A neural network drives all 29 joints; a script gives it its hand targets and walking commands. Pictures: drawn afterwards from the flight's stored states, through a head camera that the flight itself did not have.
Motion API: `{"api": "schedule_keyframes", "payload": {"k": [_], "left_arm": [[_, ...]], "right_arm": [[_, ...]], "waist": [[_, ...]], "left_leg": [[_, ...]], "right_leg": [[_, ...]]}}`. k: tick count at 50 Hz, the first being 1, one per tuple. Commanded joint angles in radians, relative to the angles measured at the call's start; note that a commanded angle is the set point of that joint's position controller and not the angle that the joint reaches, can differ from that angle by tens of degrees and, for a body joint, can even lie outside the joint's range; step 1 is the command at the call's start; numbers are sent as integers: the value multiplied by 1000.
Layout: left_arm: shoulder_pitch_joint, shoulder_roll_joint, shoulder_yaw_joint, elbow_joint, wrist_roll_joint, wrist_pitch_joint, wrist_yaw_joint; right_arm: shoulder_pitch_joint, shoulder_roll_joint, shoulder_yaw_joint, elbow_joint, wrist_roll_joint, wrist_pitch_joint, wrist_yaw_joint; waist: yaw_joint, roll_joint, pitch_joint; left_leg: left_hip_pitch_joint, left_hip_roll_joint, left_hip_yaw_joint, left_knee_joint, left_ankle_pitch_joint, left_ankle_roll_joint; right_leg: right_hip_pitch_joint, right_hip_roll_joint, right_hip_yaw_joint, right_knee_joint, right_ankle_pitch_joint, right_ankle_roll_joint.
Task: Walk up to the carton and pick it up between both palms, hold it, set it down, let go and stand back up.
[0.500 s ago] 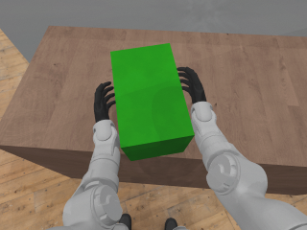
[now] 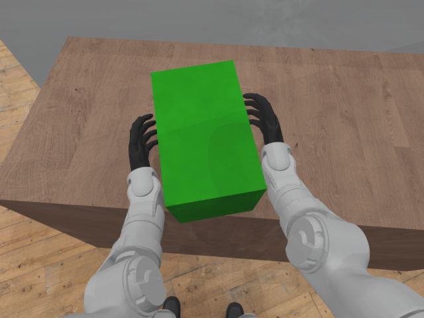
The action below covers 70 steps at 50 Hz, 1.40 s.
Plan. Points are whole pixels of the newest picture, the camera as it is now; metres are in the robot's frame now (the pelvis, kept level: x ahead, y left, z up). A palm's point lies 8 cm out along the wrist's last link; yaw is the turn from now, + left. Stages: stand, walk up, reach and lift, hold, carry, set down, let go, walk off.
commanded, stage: reach and lift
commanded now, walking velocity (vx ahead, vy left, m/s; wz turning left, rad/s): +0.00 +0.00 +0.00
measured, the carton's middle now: (205, 146) +0.44 +0.04 -0.01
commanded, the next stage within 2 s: none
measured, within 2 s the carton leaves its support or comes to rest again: neither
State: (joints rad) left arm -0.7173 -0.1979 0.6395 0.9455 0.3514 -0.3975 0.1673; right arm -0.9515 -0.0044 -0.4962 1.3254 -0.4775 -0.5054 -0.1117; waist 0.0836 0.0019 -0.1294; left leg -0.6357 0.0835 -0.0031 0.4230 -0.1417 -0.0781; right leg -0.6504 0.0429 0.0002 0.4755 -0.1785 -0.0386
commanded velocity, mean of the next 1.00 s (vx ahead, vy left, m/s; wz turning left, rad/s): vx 0.00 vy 0.00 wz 0.00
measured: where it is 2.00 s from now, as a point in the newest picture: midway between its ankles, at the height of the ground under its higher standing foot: outside the picture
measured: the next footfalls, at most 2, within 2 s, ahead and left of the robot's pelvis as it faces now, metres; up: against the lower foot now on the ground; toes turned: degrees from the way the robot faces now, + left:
none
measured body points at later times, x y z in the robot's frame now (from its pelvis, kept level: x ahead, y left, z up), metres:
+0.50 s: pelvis -0.01 +0.00 +0.00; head +0.06 +0.00 +0.44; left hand +0.39 +0.16 +0.03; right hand +0.44 -0.09 +0.07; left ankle +0.01 +0.17 -0.73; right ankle +0.01 -0.09 -0.73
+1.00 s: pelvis -0.01 +0.02 +0.01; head -0.04 +0.03 +0.46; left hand +0.38 +0.18 +0.12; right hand +0.40 -0.07 +0.15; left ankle +0.01 +0.17 -0.73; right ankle +0.01 -0.09 -0.73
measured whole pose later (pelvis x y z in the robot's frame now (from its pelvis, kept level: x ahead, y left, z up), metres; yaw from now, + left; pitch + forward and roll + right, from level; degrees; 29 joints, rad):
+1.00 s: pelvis -0.01 +0.02 +0.01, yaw +0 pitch +4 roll -1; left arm -0.64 -0.09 0.37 0.68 0.17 0.23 0.14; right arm -0.86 0.02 -0.09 1.05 0.05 0.06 -0.21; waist 0.00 -0.02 -0.16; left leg -0.33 0.07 0.00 0.42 -0.16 -0.06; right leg -0.31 0.03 0.00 0.41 -0.17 -0.01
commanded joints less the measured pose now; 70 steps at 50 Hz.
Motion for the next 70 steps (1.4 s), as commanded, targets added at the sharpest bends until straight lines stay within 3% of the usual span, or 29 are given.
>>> {"api": "schedule_keyframes", "payload": {"k": [1, 2, 5, 8, 9, 13, 16, 17, 18, 23, 25, 27, 31, 32, 37, 40, 43, 46, 50, 51, 53, 55, 56, 57, 58, 60, 64, 68, 70], "left_arm": [[-597, -479, -441, 13, 18, -12, -84], [-554, -475, -446, 19, 7, -11, -98], [-623, -478, -497, 9, -30, -9, -89], [-611, -463, -504, 28, -66, -16, -101], [-643, -484, -543, 4, -70, -21, -93], [-727, -521, -621, -85, -119, -5, -81], [-719, -503, -601, -51, -142, 0, -93], [-793, -517, -633, -126, -139, -11, -92], [-781, -512, -633, -124, -154, -4, -100], [-870, -566, -696, -150, -197, 2, -101], [-827, -546, -719, -211, -218, 34, -104], [-831, -519, -702, -213, -205, 57, -120], [-960, -582, -818, -374, -257, 137, -92], [-804, -529, -821, -332, -267, 179, -114], [-909, -499, -772, -439, -278, 304, -126], [-965, -488, -752, -438, -275, 380, -141], [-841, -475, -668, -374, -201, 456, -159], [-923, -510, -689, -432, -200, 502, -162], [-927, -567, -825, -619, -267, 535, -140], [-767, -536, -777, -503, -237, 576, -158], [-815, -506, -713, -483, -179, 608, -176], [-816, -489, -709, -509, -168, 648, -174], [-875, -519, -735, -568, -188, 653, -175], [-781, -486, -729, -497, -193, 677, -186], [-861, -531, -774, -623, -221, 669, -181], [-723, -522, -840, -674, -237, 691, -182], [-773, -527, -835, -613, -243, 721, -187], [-700, -520, -885, -682, -261, 759, -198], [-755, -502, -848, -630, -236, 769, -201]], "right_arm": [[-441, 576, 295, 46, -59, -85, 95], [-389, 598, 324, -17, -60, -91, 75], [-391, 620, 367, -9, -35, -67, 75], [-392, 653, 409, -56, 9, -46, 49], [-395, 646, 426, -70, 12, -51, 53], [-416, 688, 476, -84, 80, -14, 46], [-409, 718, 524, -149, 97, 20, 24], [-355, 760, 546, -106, 102, 34, 27], [-345, 775, 568, -128, 109, 57, 12], [-432, 844, 660, -296, 191, 104, 5], [-391, 891, 765, -352, 262, 153, -6], [-336, 899, 751, -345, 283, 195, -17], [-416, 894, 739, -439, 340, 264, 14], [-259, 918, 806, -417, 390, 329, -11], [-367, 906, 791, -472, 468, 433, -26], [-384, 866, 654, -399, 470, 490, -16], [-414, 862, 618, -429, 485, 533, -26], [-498, 834, 594, -443, 492, 549, -4], [-515, 867, 753, -629, 590, 556, -1], [-458, 849, 757, -617, 588, 578, -19], [-383, 790, 628, -445, 538, 608, -12], [-459, 762, 617, -493, 530, 605, 1], [-427, 783, 588, -488, 518, 613, -2], [-483, 746, 612, -554, 541, 607, -10], [-456, 785, 615, -583, 551, 608, -4], [-437, 806, 770, -793, 628, 606, -26], [-456, 787, 719, -700, 604, 655, -33], [-409, 783, 786, -790, 649, 670, -43], [-461, 744, 722, -717, 614, 676, -34]], "waist": [[-33, -70, -775], [-59, -110, -774], [-51, -50, -816], [-57, -119, -811], [-85, -62, -829], [-75, -9, -848], [-83, -81, -838], [-98, -13, -854], [-110, -39, -820], [-106, -36, -921], [-65, -52, -906], [-105, -78, -827], [-104, 54, -882], [-111, 24, -769], [-96, -39, -595], [-173, 11, -506], [-134, -80, -371], [-138, 4, -365], [-134, 42, -544], [-118, -24, -408], [-166, 13, -263], [-135, 14, -225], [-172, 66, -248], [-163, 22, -256], [-192, 71, -354], [-161, 25, -460], [-184, 45, -321], [-191, 46, -391], [-184, 55, -309]], "left_leg": [[116, -77, 125, -22, 252, 67], [117, -89, 120, -13, 263, 64], [105, -85, 113, -18, 235, 67], [96, -97, 118, 7, 195, 76], [98, -95, 94, -3, 223, 61], [179, -90, 85, 22, 275, 40], [145, -109, 86, 22, 209, 56], [136, -112, 71, 8, 195, 50], [148, -116, 75, 18, 196, 49], [174, -116, 49, 28, 148, 57], [193, -126, 55, 33, 189, 61], [221, -129, 36, 19, 170, 58], [358, -101, 19, 5, 182, 33], [384, -126, 28, 14, 204, 39], [387, -136, 18, -25, 111, 55], [411, -124, 3, -52, 9, 48], [458, -127, 27, -74, -14, 68], [463, -115, 11, -99, -34, 54], [571, -119, 0, -39, 183, 28], [560, -130, 3, -46, 146, 38], [567, -115, 9, -93, 13, 38], [540, -108, 7, -110, -36, 50], [546, -115, 13, -119, 1, 41], [549, -112, 8, -105, -10, 49], [572, -117, 4, -98, 65, 34], [633, -135, 10, -34, 240, 25], [592, -126, -9, -71, 65, 33], [641, -133, -6, -45, 171, 27], [614, -119, -20, -72, 66, 26]], "right_leg": [[609, 22, -81, 4, 734, 74], [623, 13, -69, 4, 811, 86], [625, 8, -59, 10, 775, 79], [682, -4, -51, 16, 800, 102], [645, 6, -56, 23, 809, 88], [593, 20, -54, 21, 776, 68], [675, 2, -43, 24, 818, 96], [683, -13, -36, 39, 816, 102], [684, -10, -39, 18, 785, 99], [669, -6, -33, 15, 677, 110], [683, -14, -34, 22, 718, 120], [749, -28, -15, 23, 777, 137], [587, 3, -32, -18, 520, 97], [634, -11, -23, -49, 571, 98], [690, -22, -10, -91, 445, 114], [638, -26, -18, -129, 262, 101], [667, -28, -10, -174, 225, 114], [640, -17, -20, -167, 159, 95], [692, 4, -23, -137, 394, 95], [714, 4, -23, -160, 357, 103], [646, -6, -36, -193, 168, 102], [595, -2, -41, -199, 58, 93], [616, -10, -37, -193, 126, 85], [640, -5, -39, -200, 117, 95], [652, -3, -44, -188, 193, 90], [769, 8, -35, -162, 415, 111], [656, -1, -29, -202, 177, 102], [725, 6, -37, -185, 298, 108], [642, 3, -42, -197, 147, 107]]}}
